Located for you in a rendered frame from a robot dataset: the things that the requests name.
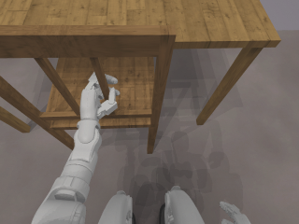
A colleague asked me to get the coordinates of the left robot upper arm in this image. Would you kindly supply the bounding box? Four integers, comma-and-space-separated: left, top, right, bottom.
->
34, 199, 86, 224

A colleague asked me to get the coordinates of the left robot thigh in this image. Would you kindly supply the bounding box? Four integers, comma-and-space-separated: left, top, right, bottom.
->
98, 194, 133, 224

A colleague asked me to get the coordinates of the chair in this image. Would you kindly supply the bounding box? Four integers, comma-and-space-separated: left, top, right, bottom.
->
0, 25, 177, 154

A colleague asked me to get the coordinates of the left robot forearm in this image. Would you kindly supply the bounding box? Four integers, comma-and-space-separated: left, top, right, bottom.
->
31, 119, 102, 224

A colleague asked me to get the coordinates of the table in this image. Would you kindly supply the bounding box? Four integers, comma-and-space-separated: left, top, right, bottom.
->
0, 0, 281, 133

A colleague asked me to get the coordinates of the robot left hand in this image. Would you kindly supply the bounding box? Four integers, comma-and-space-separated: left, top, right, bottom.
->
79, 72, 121, 122

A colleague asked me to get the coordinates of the robot right shin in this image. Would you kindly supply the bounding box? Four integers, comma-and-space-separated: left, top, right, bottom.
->
164, 186, 180, 224

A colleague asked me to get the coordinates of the robot right hand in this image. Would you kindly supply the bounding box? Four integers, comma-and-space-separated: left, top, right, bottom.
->
220, 201, 251, 224

